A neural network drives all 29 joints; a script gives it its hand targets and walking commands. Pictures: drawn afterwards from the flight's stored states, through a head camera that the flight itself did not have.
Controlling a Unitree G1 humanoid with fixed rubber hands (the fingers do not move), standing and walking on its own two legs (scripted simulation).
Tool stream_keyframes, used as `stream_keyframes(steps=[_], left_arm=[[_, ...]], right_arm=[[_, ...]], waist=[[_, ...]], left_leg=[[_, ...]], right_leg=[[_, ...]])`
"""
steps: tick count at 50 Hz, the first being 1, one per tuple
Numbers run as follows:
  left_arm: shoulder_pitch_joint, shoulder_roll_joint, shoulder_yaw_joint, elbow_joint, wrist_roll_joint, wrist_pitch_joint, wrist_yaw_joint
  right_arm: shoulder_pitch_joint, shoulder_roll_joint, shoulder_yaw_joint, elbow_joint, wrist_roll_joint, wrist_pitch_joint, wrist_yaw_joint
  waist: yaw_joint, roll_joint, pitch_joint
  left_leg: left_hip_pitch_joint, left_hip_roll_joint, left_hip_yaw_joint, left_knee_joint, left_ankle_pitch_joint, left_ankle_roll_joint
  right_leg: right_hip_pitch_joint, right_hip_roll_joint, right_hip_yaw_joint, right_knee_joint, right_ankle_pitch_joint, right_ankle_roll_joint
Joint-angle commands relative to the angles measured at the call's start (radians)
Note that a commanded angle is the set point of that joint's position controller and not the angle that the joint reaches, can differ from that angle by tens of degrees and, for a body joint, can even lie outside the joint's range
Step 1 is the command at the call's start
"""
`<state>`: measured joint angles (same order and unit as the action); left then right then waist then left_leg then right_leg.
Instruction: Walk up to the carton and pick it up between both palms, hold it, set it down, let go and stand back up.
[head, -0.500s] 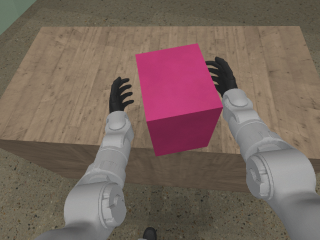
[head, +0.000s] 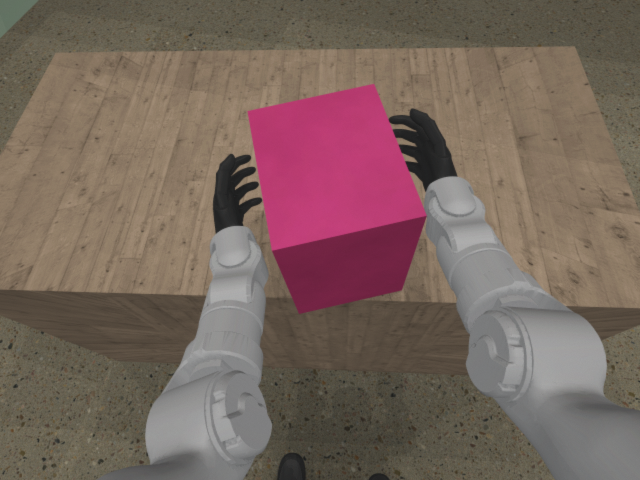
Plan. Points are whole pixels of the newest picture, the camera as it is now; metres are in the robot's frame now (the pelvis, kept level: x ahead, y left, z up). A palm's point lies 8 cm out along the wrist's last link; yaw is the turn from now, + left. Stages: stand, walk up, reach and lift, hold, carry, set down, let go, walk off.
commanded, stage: reach and lift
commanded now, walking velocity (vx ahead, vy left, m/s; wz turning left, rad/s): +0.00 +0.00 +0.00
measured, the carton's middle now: (332, 210) +0.47 +0.06 -0.02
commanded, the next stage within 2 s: none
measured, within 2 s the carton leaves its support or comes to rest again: leaves its support in 1.66 s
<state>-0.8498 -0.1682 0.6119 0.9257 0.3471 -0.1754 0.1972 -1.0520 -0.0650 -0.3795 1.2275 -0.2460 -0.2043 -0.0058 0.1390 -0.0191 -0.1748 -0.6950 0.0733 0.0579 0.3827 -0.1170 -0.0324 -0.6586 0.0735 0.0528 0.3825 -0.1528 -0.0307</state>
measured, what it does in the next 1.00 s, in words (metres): stands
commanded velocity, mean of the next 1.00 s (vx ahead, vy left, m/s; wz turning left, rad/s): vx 0.00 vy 0.00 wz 0.00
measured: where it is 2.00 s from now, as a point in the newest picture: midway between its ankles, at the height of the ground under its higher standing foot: outside the picture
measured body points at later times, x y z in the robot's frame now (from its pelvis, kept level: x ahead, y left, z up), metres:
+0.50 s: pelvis +0.01 -0.01 +0.01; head +0.12 +0.01 +0.44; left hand +0.41 +0.18 +0.03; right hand +0.47 -0.07 +0.04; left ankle +0.01 +0.14 -0.73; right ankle -0.01 -0.09 -0.73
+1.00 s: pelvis +0.01 -0.01 +0.01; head +0.12 +0.01 +0.44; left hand +0.41 +0.18 +0.02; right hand +0.47 -0.07 +0.04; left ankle +0.01 +0.14 -0.73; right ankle -0.01 -0.09 -0.73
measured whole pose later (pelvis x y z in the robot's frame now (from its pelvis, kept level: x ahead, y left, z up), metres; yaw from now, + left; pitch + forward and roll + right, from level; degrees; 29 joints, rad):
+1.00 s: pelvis +0.01 -0.01 +0.01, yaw +1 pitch +18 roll +1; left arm -0.75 -0.27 0.72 0.74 0.53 -0.12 0.12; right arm -0.89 0.12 -0.73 1.04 -0.55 -0.28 0.05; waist 0.10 -0.06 -0.08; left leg -0.52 0.06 0.06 0.33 -0.11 -0.04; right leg -0.51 0.06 0.04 0.38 -0.19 -0.04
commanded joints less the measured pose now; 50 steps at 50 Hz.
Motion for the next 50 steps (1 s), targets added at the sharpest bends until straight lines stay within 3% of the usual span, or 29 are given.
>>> stream_keyframes(steps=[1, 7, 12, 15, 19, 20, 21, 22, 24, 28, 32, 35, 36, 44, 45, 47, 50], left_arm=[[-0.451, -0.311, -0.098, -0.147, 0.133, -0.031, -0.112], [-0.390, -0.377, -0.076, -0.109, 0.211, 0.037, -0.140], [-0.369, -0.413, -0.119, -0.169, 0.209, 0.078, -0.114], [-0.360, -0.443, -0.149, -0.201, 0.207, 0.079, -0.105], [-0.322, -0.462, -0.170, -0.216, 0.200, 0.079, -0.099], [-0.309, -0.460, -0.167, -0.213, 0.202, 0.079, -0.101], [-0.287, -0.442, -0.145, -0.207, 0.215, 0.081, -0.105], [-0.294, -0.456, -0.159, -0.228, 0.207, 0.078, -0.106], [-0.299, -0.458, -0.165, -0.236, 0.205, 0.078, -0.106], [-0.324, -0.456, -0.171, -0.228, 0.193, 0.061, -0.119], [-0.306, -0.447, -0.152, -0.189, 0.193, 0.034, -0.139], [-0.305, -0.432, -0.141, -0.162, 0.201, 0.026, -0.143], [-0.323, -0.433, -0.143, -0.175, 0.195, 0.022, -0.144], [-0.334, -0.436, -0.133, -0.160, 0.199, 0.026, -0.140], [-0.342, -0.423, -0.123, -0.162, 0.201, 0.027, -0.140], [-0.345, -0.442, -0.130, -0.168, 0.206, 0.032, -0.132], [-0.349, -0.440, -0.127, -0.157, 0.201, 0.044, -0.131]], right_arm=[[-0.357, 0.422, -0.070, -0.153, -0.259, -0.052, 0.087], [-0.270, 0.555, -0.130, -0.132, -0.351, -0.019, 0.143], [-0.267, 0.555, -0.168, -0.139, -0.357, -0.027, 0.174], [-0.255, 0.559, -0.171, -0.141, -0.366, -0.044, 0.181], [-0.249, 0.567, -0.151, -0.143, -0.357, -0.070, 0.189], [-0.244, 0.567, -0.144, -0.148, -0.350, -0.072, 0.189], [-0.223, 0.575, -0.128, -0.147, -0.339, -0.067, 0.187], [-0.221, 0.572, -0.126, -0.157, -0.339, -0.069, 0.187], [-0.212, 0.569, -0.127, -0.135, -0.342, -0.071, 0.186], [-0.209, 0.585, -0.138, -0.154, -0.369, -0.084, 0.172], [-0.194, 0.605, -0.113, -0.140, -0.371, -0.099, 0.156], [-0.201, 0.623, -0.086, -0.153, -0.361, -0.101, 0.153], [-0.200, 0.620, -0.093, -0.138, -0.360, -0.099, 0.153], [-0.207, 0.600, -0.125, -0.113, -0.370, -0.087, 0.150], [-0.207, 0.608, -0.117, -0.110, -0.363, -0.081, 0.153], [-0.217, 0.594, -0.135, -0.107, -0.362, -0.080, 0.160], [-0.211, 0.598, -0.151, -0.100, -0.373, -0.068, 0.162]], waist=[[-0.007, -0.085, -0.715], [0.004, -0.068, -0.576], [0.019, -0.033, -0.575], [0.012, -0.016, -0.593], [0.026, -0.007, -0.596], [0.023, -0.017, -0.596], [0.040, -0.027, -0.565], [0.025, -0.026, -0.583], [0.018, -0.020, -0.556], [-0.008, -0.059, -0.569], [-0.010, -0.080, -0.544], [0.011, -0.081, -0.537], [-0.001, -0.086, -0.534], [-0.007, -0.068, -0.512], [0.006, -0.074, -0.517], [0.004, -0.046, -0.535], [-0.003, -0.056, -0.521]], left_leg=[[0.331, -0.060, 0.109, 0.028, 0.409, 0.021], [0.369, -0.054, 0.114, 0.012, 0.394, 0.051], [0.552, -0.026, 0.092, 0.055, 0.519, 0.039], [0.602, -0.017, 0.088, 0.070, 0.601, 0.032], [0.619, -0.011, 0.086, 0.093, 0.680, 0.034], [0.605, -0.015, 0.086, 0.090, 0.671, 0.038], [0.548, -0.025, 0.097, 0.077, 0.629, 0.046], [0.506, -0.031, 0.099, 0.062, 0.595, 0.045], [0.532, -0.028, 0.091, 0.046, 0.576, 0.046], [0.469, -0.036, 0.099, 0.037, 0.504, 0.053], [0.385, -0.047, 0.101, 0.002, 0.418, 0.069], [0.380, -0.047, 0.103, 0.003, 0.428, 0.072], [0.362, -0.046, 0.102, -0.006, 0.402, 0.071], [0.390, -0.043, 0.107, -0.009, 0.366, 0.060], [0.389, -0.046, 0.111, -0.005, 0.372, 0.063], [0.423, -0.038, 0.108, -0.002, 0.392, 0.054], [0.449, -0.039, 0.110, 0.013, 0.422, 0.053]], right_leg=[[0.541, -0.048, -0.084, 0.082, 0.665, 0.084], [0.530, -0.052, -0.092, 0.050, 0.529, 0.067], [0.324, -0.030, -0.129, -0.016, 0.335, 0.036], [0.289, -0.026, -0.140, -0.017, 0.357, 0.036], [0.273, -0.034, -0.141, -0.017, 0.392, 0.033], [0.294, -0.036, -0.136, -0.020, 0.406, 0.035], [0.362, -0.046, -0.123, -0.010, 0.448, 0.039], [0.416, -0.050, -0.120, 0.009, 0.506, 0.046], [0.394, -0.050, -0.130, 0.016, 0.489, 0.059], [0.453, -0.064, -0.117, 0.032, 0.575, 0.073], [0.553, -0.083, -0.105, 0.068, 0.707, 0.098], [0.555, -0.083, -0.107, 0.072, 0.698, 0.097], [0.564, -0.083, -0.102, 0.075, 0.695, 0.094], [0.533, -0.067, -0.109, 0.060, 0.579, 0.082], [0.535, -0.066, -0.109, 0.058, 0.557, 0.081], [0.488, -0.056, -0.118, 0.044, 0.490, 0.068], [0.467, -0.052, -0.115, 0.031, 0.462, 0.062]])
